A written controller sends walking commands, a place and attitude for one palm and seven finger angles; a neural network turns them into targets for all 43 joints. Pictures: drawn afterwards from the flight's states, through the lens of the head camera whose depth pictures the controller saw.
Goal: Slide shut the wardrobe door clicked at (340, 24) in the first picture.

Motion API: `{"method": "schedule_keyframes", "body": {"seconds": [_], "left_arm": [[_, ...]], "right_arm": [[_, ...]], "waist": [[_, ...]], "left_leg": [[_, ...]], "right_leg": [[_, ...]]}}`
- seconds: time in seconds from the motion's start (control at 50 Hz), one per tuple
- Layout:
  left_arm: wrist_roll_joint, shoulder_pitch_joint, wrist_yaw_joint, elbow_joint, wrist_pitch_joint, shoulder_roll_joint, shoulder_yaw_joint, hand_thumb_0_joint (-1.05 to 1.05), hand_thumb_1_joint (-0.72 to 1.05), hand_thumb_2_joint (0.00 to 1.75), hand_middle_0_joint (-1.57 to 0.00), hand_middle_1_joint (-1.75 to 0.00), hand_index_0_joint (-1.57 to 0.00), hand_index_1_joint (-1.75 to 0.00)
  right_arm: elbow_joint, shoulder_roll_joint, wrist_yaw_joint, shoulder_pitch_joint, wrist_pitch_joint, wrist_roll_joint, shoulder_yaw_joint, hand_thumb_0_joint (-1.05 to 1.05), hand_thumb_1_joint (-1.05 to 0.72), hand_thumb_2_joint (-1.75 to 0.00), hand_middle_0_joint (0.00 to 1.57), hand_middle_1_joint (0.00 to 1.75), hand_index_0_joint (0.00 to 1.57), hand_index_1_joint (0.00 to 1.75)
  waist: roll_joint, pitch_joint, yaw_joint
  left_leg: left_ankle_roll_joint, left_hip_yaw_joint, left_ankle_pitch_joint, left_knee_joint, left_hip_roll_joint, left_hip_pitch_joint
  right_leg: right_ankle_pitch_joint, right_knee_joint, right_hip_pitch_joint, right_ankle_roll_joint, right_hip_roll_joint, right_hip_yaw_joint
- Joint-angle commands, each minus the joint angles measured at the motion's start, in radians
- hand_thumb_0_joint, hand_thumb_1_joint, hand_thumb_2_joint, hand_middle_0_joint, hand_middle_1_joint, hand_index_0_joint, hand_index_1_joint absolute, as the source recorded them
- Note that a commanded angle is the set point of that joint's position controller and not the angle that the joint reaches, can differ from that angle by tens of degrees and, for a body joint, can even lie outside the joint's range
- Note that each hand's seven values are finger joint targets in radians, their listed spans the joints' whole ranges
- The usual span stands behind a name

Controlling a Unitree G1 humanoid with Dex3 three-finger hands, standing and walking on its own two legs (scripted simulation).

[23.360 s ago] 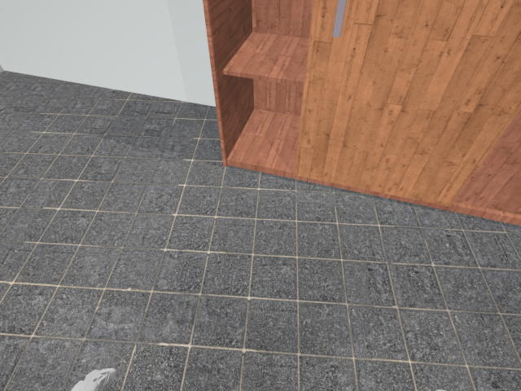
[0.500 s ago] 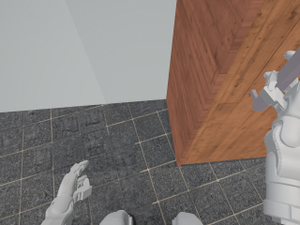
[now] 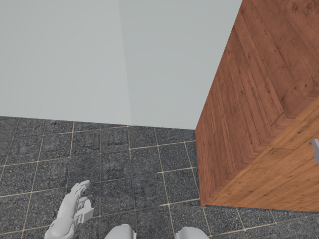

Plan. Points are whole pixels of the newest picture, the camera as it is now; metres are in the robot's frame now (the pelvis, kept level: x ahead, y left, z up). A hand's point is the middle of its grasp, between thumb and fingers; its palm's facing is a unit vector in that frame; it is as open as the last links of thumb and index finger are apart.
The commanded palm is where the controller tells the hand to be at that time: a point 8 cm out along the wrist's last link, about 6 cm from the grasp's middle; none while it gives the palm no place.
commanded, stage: stop walking and hold the door there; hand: right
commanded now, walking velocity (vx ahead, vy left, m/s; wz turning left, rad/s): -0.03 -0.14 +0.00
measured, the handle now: out of the picture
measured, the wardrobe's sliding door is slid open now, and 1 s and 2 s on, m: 0.00 0.00 0.00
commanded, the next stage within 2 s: none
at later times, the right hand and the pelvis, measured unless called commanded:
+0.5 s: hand out of the picture +0.30 -0.36 +0.14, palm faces +0.60 +0.74 -0.30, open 6.8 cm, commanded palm +0.24 -0.37 +0.13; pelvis -0.02 -0.01 +0.02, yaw +3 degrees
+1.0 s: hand out of the picture +0.30 -0.36 +0.14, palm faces +0.52 +0.79 -0.33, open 6.6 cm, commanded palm +0.24 -0.41 +0.13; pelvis -0.04 -0.04 +0.01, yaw +0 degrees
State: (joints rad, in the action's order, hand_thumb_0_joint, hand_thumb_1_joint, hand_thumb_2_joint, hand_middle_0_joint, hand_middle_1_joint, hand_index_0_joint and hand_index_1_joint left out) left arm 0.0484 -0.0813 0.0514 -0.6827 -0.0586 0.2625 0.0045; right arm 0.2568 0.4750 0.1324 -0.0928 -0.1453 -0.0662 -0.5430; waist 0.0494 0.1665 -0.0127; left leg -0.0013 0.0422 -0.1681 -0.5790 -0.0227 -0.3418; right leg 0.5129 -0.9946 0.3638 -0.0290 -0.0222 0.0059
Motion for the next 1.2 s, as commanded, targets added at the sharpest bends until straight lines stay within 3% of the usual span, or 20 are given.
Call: {"method": "schedule_keyframes", "body": {"seconds": [0.0, 0.06, 0.1, 0.12, 0.16, 0.2, 0.28, 0.36, 0.42, 0.52, 0.62, 0.68, 0.78, 0.86, 0.9, 0.94, 1.02, 1.06, 1.12, 1.18], "left_arm": [[-0.005, -0.007, 0.027, 0.116, -0.044, 0.098, 0.023, 0.00, 0.90, 0.90, -0.20, -0.30, -0.20, -0.30], [-0.013, -0.027, 0.036, 0.123, -0.042, 0.128, 0.030, 0.00, 0.90, 0.90, -0.20, -0.30, -0.20, -0.30], [-0.015, -0.037, 0.032, 0.154, -0.052, 0.141, 0.030, 0.00, 0.90, 0.90, -0.20, -0.30, -0.20, -0.30], [-0.025, -0.011, 0.029, 0.139, -0.061, 0.104, 0.015, 0.00, 0.90, 0.90, -0.20, -0.30, -0.20, -0.30], [-0.015, -0.067, 0.036, 0.129, -0.070, 0.123, 0.037, 0.00, 0.90, 0.90, -0.20, -0.30, -0.20, -0.30], [-0.005, -0.103, 0.032, 0.118, -0.078, 0.135, 0.043, 0.00, 0.90, 0.90, -0.20, -0.30, -0.20, -0.30], [-0.014, -0.098, 0.031, 0.113, -0.081, 0.147, 0.030, 0.00, 0.90, 0.90, -0.20, -0.30, -0.20, -0.30], [-0.020, -0.078, 0.041, 0.102, -0.078, 0.142, 0.033, 0.00, 0.90, 0.90, -0.20, -0.30, -0.20, -0.30], [-0.006, -0.086, 0.044, 0.098, -0.069, 0.142, 0.040, 0.00, 0.90, 0.90, -0.20, -0.30, -0.20, -0.30], [-0.009, -0.081, 0.043, 0.089, -0.063, 0.146, 0.034, 0.00, 0.90, 0.90, -0.20, -0.30, -0.20, -0.30], [-0.005, -0.098, 0.045, 0.085, -0.059, 0.153, 0.040, 0.00, 0.90, 0.90, -0.20, -0.30, -0.20, -0.30], [-0.004, -0.098, 0.048, 0.088, -0.059, 0.155, 0.045, 0.00, 0.90, 0.90, -0.20, -0.30, -0.20, -0.30], [0.004, -0.091, 0.042, 0.095, -0.025, 0.162, 0.064, 0.00, 0.90, 0.90, -0.20, -0.30, -0.20, -0.30], [0.013, -0.068, 0.037, 0.109, -0.005, 0.155, 0.061, 0.00, 0.90, 0.90, -0.20, -0.30, -0.20, -0.30], [0.014, -0.066, 0.036, 0.105, -0.005, 0.154, 0.059, 0.00, 0.90, 0.90, -0.20, -0.30, -0.20, -0.30], [0.007, -0.063, 0.043, 0.086, 0.005, 0.150, 0.052, 0.00, 0.90, 0.90, -0.20, -0.30, -0.20, -0.30], [0.006, -0.012, 0.061, 0.106, 0.024, 0.144, 0.055, 0.00, 0.90, 0.90, -0.20, -0.30, -0.20, -0.30], [0.009, -0.028, 0.056, 0.129, 0.031, 0.118, 0.046, 0.00, 0.90, 0.90, -0.20, -0.30, -0.20, -0.30], [0.013, 0.004, 0.049, 0.167, 0.034, 0.105, 0.027, 0.00, 0.90, 0.90, -0.20, -0.30, -0.20, -0.30], [-0.002, -0.063, 0.051, 0.118, 0.001, 0.126, 0.034, 0.00, 0.90, 0.90, -0.20, -0.30, -0.20, -0.30]], "right_arm": [[-0.143, 0.321, 0.022, -0.160, -0.055, 0.032, -0.074, 0.00, -0.90, -0.90, 0.45, 1.40, 0.45, 1.40], [-0.145, 0.278, 0.019, -0.176, -0.077, 0.041, -0.015, 0.00, -0.90, -0.90, 0.45, 1.40, 0.45, 1.40], [-0.222, 0.227, 0.021, -0.203, -0.094, 0.041, 0.045, 0.00, -0.90, -0.90, 0.45, 1.40, 0.45, 1.40], [-0.234, 0.202, 0.012, -0.246, -0.093, 0.054, 0.090, 0.00, -0.90, -0.90, 0.45, 1.40, 0.45, 1.40], [-0.133, 0.247, 0.025, -0.181, -0.083, 0.057, 0.039, 0.00, -0.90, -0.90, 0.45, 1.40, 0.45, 1.40], [-0.117, 0.217, 0.020, -0.144, -0.057, 0.051, 0.060, 0.00, -0.90, -0.90, 0.45, 1.40, 0.45, 1.40], [-0.055, 0.209, 0.012, -0.157, -0.047, 0.056, 0.107, 0.00, -0.90, -0.90, 0.45, 1.40, 0.45, 1.40], [0.004, 0.316, 0.021, -0.189, -0.057, 0.057, 0.009, 0.00, -0.90, -0.90, 0.45, 1.40, 0.45, 1.40], [0.046, 0.231, 0.017, -0.203, -0.053, 0.040, 0.073, 0.00, -0.90, -0.90, 0.45, 1.40, 0.45, 1.40], [0.102, 0.239, 0.022, -0.257, -0.063, 0.056, 0.089, 0.00, -0.90, -0.90, 0.45, 1.40, 0.45, 1.40], [0.165, 0.272, 0.025, -0.275, -0.070, 0.058, 0.065, 0.00, -0.90, -0.90, 0.45, 1.40, 0.45, 1.40], [0.174, 0.267, 0.024, -0.273, -0.074, 0.058, 0.070, 0.00, -0.90, -0.90, 0.45, 1.40, 0.45, 1.40], [0.176, 0.286, 0.027, -0.276, -0.072, 0.059, 0.063, 0.00, -0.90, -0.90, 0.45, 1.40, 0.45, 1.40], [0.156, 0.283, 0.024, -0.300, -0.055, 0.052, 0.064, 0.00, -0.90, -0.90, 0.45, 1.40, 0.45, 1.40], [0.136, 0.284, 0.023, -0.323, -0.051, 0.056, 0.056, 0.00, -0.90, -0.90, 0.45, 1.40, 0.45, 1.40], [0.180, 0.359, 0.029, -0.308, -0.048, 0.063, -0.017, 0.00, -0.90, -0.90, 0.45, 1.40, 0.45, 1.40], [0.062, 0.254, 0.014, -0.414, -0.064, 0.053, 0.106, 0.00, -0.90, -0.90, 0.45, 1.40, 0.45, 1.40], [0.032, 0.176, 0.001, -0.437, -0.080, 0.059, 0.184, 0.00, -0.90, -0.90, 0.45, 1.40, 0.45, 1.40], [-0.027, 0.103, -0.005, -0.508, -0.097, 0.040, 0.237, 0.00, -0.90, -0.90, 0.45, 1.40, 0.45, 1.40], [0.045, 0.168, 0.008, -0.509, -0.085, 0.042, 0.183, 0.00, -0.90, -0.90, 0.45, 1.40, 0.45, 1.40]], "waist": [[-0.171, -0.375, 0.010], [0.029, -0.273, 0.031], [0.361, -0.256, 0.014], [0.406, -0.211, 0.034], [0.168, -0.228, 0.022], [0.065, -0.286, 0.015], [0.134, -0.278, 0.023], [0.054, -0.296, 0.029], [-0.084, -0.319, 0.025], [0.052, -0.253, 0.025], [-0.025, -0.256, 0.025], [0.003, -0.263, 0.019], [-0.065, -0.306, 0.013], [-0.185, -0.330, -0.004], [-0.229, -0.328, 0.004], [-0.202, -0.336, 0.009], [-0.055, -0.358, 0.016], [0.001, -0.386, 0.020], [0.149, -0.390, 0.015], [0.076, -0.344, 0.018]], "left_leg": [[0.117, -0.226, 0.052, 0.240, -0.249, 0.091], [0.059, -0.137, -0.239, 0.166, -0.140, -0.054], [0.012, 0.001, -0.338, -0.169, 0.042, -0.019], [0.023, -0.055, -0.336, -0.341, 0.041, -0.012], [0.012, -0.083, -0.239, -0.307, 0.013, -0.030], [-0.011, -0.013, -0.219, -0.072, 0.005, -0.004], [0.008, -0.029, -0.053, 0.215, -0.002, 0.171], [0.039, -0.126, 0.083, 0.187, -0.079, 0.172], [0.029, -0.134, -0.029, 0.222, -0.058, 0.124], [0.029, -0.131, -0.159, 0.236, -0.048, 0.053], [0.033, -0.148, -0.149, 0.265, -0.063, 0.054], [0.037, -0.170, -0.067, 0.268, -0.080, 0.052], [0.085, -0.274, 0.299, 0.236, -0.229, 0.089], [0.154, -0.318, 0.502, 0.209, -0.384, 0.163], [0.150, -0.277, 0.492, 0.181, -0.405, 0.156], [0.115, -0.213, 0.483, 0.144, -0.372, 0.132], [0.018, -0.088, 0.335, 0.039, -0.214, 0.049], [-0.013, -0.040, 0.233, -0.011, -0.158, 0.053], [-0.030, 0.049, -0.266, -0.304, -0.024, 0.047], [-0.009, -0.007, -0.316, -0.274, -0.024, -0.043]], "right_leg": [[-0.100, 0.309, -0.162, 0.031, -0.006, 0.011], [-0.206, 0.621, -0.256, 0.045, -0.064, -0.015], [-0.092, 0.839, -0.087, 0.149, -0.268, -0.273], [0.074, 0.910, 0.012, 0.154, -0.281, -0.298], [-0.184, 0.800, -0.098, 0.148, -0.239, -0.239], [-0.466, 0.700, -0.263, 0.134, -0.198, -0.120], [-0.431, 0.671, -0.205, 0.066, -0.161, -0.089], [-0.351, 0.670, -0.173, 0.017, -0.107, -0.053], [-0.270, 0.653, -0.208, 0.046, -0.114, -0.053], [-0.107, 0.722, -0.169, 0.056, -0.125, -0.073], [-0.164, 0.678, -0.158, 0.054, -0.106, -0.053], [-0.273, 0.633, -0.179, 0.055, -0.095, -0.028], [-0.448, 0.446, -0.157, 0.024, -0.065, -0.008], [-0.131, 0.268, -0.017, 0.014, -0.037, -0.071], [-0.106, 0.263, -0.007, 0.015, -0.053, -0.101], [-0.172, 0.364, -0.063, 0.006, -0.047, -0.066], [-0.596, 0.548, -0.228, 0.010, -0.092, 0.013], [-0.603, 0.552, -0.212, 0.035, -0.110, 0.021], [-0.447, 0.688, -0.110, 0.127, -0.209, -0.114], [-0.381, 0.702, -0.183, 0.173, -0.250, -0.208]]}}
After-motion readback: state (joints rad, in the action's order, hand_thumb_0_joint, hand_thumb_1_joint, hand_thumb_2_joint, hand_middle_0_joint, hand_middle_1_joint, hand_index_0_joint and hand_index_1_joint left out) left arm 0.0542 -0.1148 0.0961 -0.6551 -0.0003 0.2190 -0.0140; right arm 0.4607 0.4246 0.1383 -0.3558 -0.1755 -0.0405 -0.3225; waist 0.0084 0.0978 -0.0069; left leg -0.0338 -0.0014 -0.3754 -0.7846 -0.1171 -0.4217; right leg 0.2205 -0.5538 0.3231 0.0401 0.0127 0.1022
